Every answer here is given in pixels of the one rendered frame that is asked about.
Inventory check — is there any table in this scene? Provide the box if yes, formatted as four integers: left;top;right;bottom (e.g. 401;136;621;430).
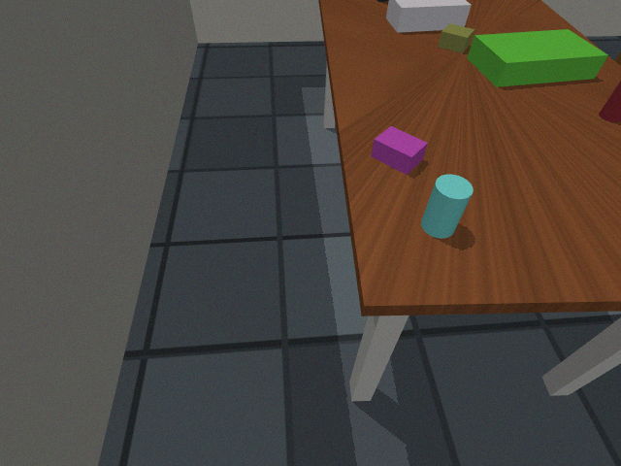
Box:
318;0;621;401

